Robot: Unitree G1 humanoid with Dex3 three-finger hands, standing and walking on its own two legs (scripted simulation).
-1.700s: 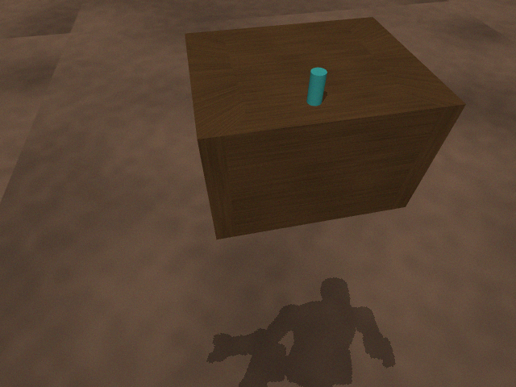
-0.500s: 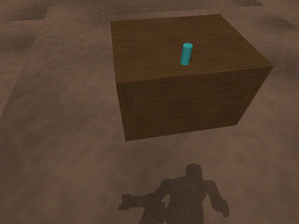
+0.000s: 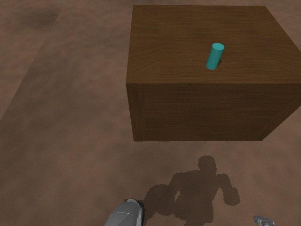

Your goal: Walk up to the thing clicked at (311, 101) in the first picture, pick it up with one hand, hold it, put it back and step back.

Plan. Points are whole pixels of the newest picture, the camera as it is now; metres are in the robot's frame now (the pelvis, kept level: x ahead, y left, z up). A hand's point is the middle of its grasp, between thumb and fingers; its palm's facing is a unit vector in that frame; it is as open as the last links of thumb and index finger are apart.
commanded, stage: walk up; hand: right
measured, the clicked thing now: (214, 56) +0.85 -0.22 -0.10
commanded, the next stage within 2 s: none
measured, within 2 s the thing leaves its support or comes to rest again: neither
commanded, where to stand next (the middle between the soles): +0.39 -0.04 m, yaw +5 degrees
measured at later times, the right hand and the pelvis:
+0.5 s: hand (275, 199) +0.24 -0.35 -0.15, palm faces -0.03 +0.94 -0.35, open 7.4 cm; pelvis +0.18 -0.07 +0.00, yaw +1 degrees
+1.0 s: hand (246, 129) +0.47 -0.31 -0.13, palm faces -0.18 +0.91 -0.37, open 7.4 cm; pelvis +0.32 -0.07 +0.00, yaw +7 degrees
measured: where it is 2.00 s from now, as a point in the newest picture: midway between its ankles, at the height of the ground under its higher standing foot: (164, 194)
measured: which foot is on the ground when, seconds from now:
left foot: up 0.00-0.00, down 0.02-0.48, up 0.50-0.90, down 0.92-1.00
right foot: down 0.00-0.06, up 0.08-0.44, down 0.46-0.94, up 0.96-1.00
